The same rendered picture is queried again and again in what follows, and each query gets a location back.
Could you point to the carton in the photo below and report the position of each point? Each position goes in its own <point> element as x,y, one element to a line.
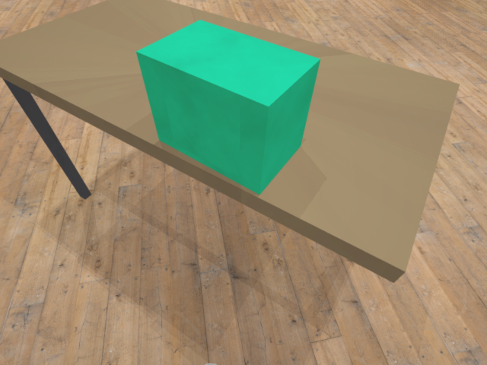
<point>234,103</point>

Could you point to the table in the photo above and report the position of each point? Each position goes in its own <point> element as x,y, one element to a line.
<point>358,183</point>

